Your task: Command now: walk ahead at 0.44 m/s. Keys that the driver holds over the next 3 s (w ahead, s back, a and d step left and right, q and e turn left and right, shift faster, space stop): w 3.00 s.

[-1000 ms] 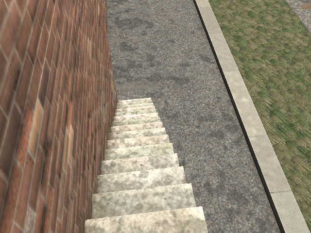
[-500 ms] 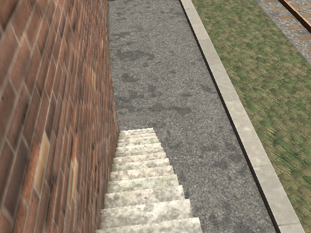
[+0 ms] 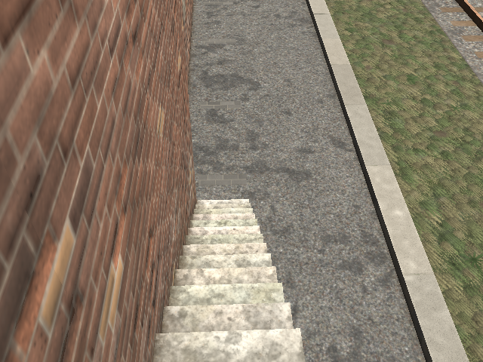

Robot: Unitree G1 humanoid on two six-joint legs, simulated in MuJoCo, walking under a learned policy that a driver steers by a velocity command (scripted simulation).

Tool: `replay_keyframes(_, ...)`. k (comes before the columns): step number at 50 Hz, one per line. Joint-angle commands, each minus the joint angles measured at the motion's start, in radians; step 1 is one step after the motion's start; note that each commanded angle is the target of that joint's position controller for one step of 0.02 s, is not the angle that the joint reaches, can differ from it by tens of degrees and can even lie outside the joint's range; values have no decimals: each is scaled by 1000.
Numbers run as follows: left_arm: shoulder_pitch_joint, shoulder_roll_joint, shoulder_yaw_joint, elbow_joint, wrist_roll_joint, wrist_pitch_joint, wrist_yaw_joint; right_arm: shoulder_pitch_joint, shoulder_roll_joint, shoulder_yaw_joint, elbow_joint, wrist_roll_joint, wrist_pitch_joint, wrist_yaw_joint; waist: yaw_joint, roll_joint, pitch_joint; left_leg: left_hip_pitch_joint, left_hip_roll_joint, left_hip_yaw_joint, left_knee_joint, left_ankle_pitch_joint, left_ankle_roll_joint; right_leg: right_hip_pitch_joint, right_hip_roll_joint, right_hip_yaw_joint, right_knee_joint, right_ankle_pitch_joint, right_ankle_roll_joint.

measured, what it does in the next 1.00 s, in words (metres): goes down: right foot 0.19 m lower, then left foot 0.20 m lower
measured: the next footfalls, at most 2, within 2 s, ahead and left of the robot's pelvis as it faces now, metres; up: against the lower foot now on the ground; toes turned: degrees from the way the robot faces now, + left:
right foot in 0.34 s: +0.18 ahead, -0.08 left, -0.19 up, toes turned +1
left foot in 0.86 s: +0.41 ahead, +0.18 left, -0.39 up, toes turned +0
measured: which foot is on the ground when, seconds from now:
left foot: down 0.00-0.34, up 0.36-0.84, down 0.86-1.00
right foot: down 0.00-0.06, up 0.08-0.32, down 0.34-0.86, up 0.88-1.00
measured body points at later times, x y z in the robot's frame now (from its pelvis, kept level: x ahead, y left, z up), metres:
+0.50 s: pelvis +0.16 -0.01 -0.20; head +0.16 -0.02 +0.25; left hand +0.08 +0.21 -0.35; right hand +0.23 -0.27 -0.35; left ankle +0.17 +0.16 -0.74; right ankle +0.14 -0.08 -0.90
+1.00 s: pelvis +0.36 +0.10 -0.38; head +0.34 +0.11 +0.07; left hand +0.39 +0.34 -0.53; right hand +0.31 -0.14 -0.52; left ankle +0.36 +0.18 -1.09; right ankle +0.35 -0.04 -0.85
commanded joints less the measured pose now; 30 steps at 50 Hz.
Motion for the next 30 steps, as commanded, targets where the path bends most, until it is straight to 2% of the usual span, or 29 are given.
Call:
replay_keyframes(1,53,148,37,5,3,2,9,162,-77,-23,38,-4,-8,-13,-68,-19,124,-130,-37,52,-91,229,27,23,-115,169,60,871,-108)
replay_keyframes(2,-34,142,39,-18,3,0,11,316,-110,-33,93,-10,-15,-23,-148,95,103,110,-1,-10,-184,421,50,-199,-29,66,266,826,-55)
replay_keyframes(3,-132,123,37,-51,6,-3,18,513,-188,-51,151,-4,-11,-32,-258,296,93,353,106,-176,-263,637,112,-535,59,-5,575,481,-3)
replay_keyframes(4,-168,78,31,-67,12,-6,26,534,-159,-30,162,4,-8,-25,-251,321,145,442,213,-288,-291,932,156,-805,106,39,670,-125,-3)
replay_keyframes(5,-204,57,16,-98,6,-10,22,523,-185,-31,144,5,-5,-17,-258,243,180,399,273,-408,-298,820,228,-912,103,139,596,-182,-5)
replay_keyframes(6,-246,83,20,-115,-8,-14,16,415,-183,-30,113,-14,6,-22,-219,146,217,322,284,-429,-278,638,245,-921,55,176,512,-146,-4)
replay_keyframes(7,-186,96,27,-82,-9,-18,13,271,-162,-25,67,-33,9,-27,-147,106,213,197,265,-358,-193,440,217,-821,11,196,488,51,-22)
replay_keyframes(8,-157,101,31,-63,-2,-21,14,193,-152,-22,36,-52,14,-25,-99,57,179,81,246,-308,-191,374,185,-685,33,142,450,150,-29)
replay_keyframes(9,-185,119,40,-62,-5,-33,12,150,-85,-5,30,-40,-8,-38,-69,-18,145,-31,139,-209,25,12,127,-615,27,198,281,517,-42)
replay_keyframes(10,-120,49,18,-35,-17,-32,6,128,-53,11,33,-11,-17,-47,-24,20,74,-133,87,-122,79,-70,101,-449,76,96,237,696,-35)
replay_keyframes(11,-96,-27,-15,-32,-10,-20,-10,55,-30,14,12,19,-37,-47,29,-53,84,-523,17,12,5,-166,60,-21,115,-1,113,1081,-14)
replay_keyframes(12,-94,-59,-34,-41,-30,-8,-20,20,-81,0,8,31,-36,-50,44,11,81,-633,9,59,-16,-166,45,191,130,-30,51,1144,24)
replay_keyframes(13,-99,-53,-40,-52,-40,1,-18,33,-99,-5,4,24,-36,-51,32,47,92,-640,11,51,26,-138,51,261,107,-1,-13,1136,40)
replay_keyframes(14,-65,-38,-46,-73,-51,11,-13,9,-104,-9,1,20,-28,-48,58,105,106,-594,15,45,125,-106,65,267,57,49,-145,1118,33)
replay_keyframes(15,209,38,-17,21,-30,6,-2,-78,-162,-22,-6,38,-36,-31,201,160,-34,-596,34,51,367,131,69,481,61,27,22,1169,2)
replay_keyframes(16,442,127,12,94,-15,7,2,-146,-195,-37,-39,40,-31,-20,326,90,-64,-539,19,71,695,313,61,509,-22,97,-147,1048,-63)
replay_keyframes(17,289,164,15,16,-52,-9,-12,-62,-128,-33,-46,-30,-5,-13,255,-151,123,-394,-132,91,1049,-148,80,211,-125,251,-624,933,-111)
replay_keyframes(18,273,227,8,30,3,-53,-33,106,-29,-28,-84,-17,-5,-6,28,-330,74,-737,-139,-71,1138,-303,62,500,-220,310,-81,1717,-64)
replay_keyframes(19,313,251,24,41,-11,-52,-35,223,-45,-25,-36,-26,-3,-7,9,-277,-49,-789,-115,-129,1126,-217,74,583,-276,382,6,1743,-94)
replay_keyframes(20,323,237,30,43,-14,-50,-38,260,-67,-32,6,-31,4,-10,-4,-144,-58,-806,-100,-139,1127,-153,70,481,-292,439,-23,1475,-149)
replay_keyframes(21,311,209,27,44,-6,-57,-39,253,-72,-41,27,-41,1,-3,-6,-123,-65,-824,-70,-166,1133,-132,75,408,-302,494,-20,1245,-195)
replay_keyframes(22,265,200,31,45,18,-78,-41,204,-45,-35,5,-45,-6,-11,-16,-98,-63,-844,-67,-295,930,131,54,294,-370,565,-40,935,-249)
replay_keyframes(23,209,175,24,44,9,-83,-41,75,-65,-36,-28,-62,14,-14,-22,-117,34,-828,-53,-291,889,179,9,83,-384,693,-110,732,-269)
replay_keyframes(24,114,90,-8,19,-10,-88,-30,-35,-59,-32,-53,-53,36,-17,-50,-39,167,-754,-51,-287,616,362,-55,-153,-349,629,-210,526,-225)
replay_keyframes(26,76,132,-12,16,-13,-90,-19,-63,-30,-24,-47,-68,79,-22,-82,-65,220,-538,-84,-199,520,382,-93,-393,-251,554,-256,502,-205)
replay_keyframes(27,79,181,2,30,-17,-88,-28,1,8,-16,-33,-81,99,-27,-119,-129,187,-483,-90,-157,604,419,-81,-435,-247,533,-223,532,-221)
replay_keyframes(28,67,128,-7,47,-37,-104,-24,-63,-11,-24,-72,-69,88,-23,-112,-92,243,-602,-70,-237,398,645,-79,-354,-198,478,-184,409,-193)
replay_keyframes(29,64,115,-13,46,-66,-112,-21,-130,-17,-25,-122,-64,67,-19,-85,-111,265,-624,-60,-235,267,721,-74,-318,-185,485,-193,301,-185)
replay_keyframes(30,35,102,-18,45,-78,-120,-17,-188,-47,-31,-152,-57,48,-9,-61,-91,293,-569,-32,-177,97,840,-75,-338,-154,436,-220,180,-182)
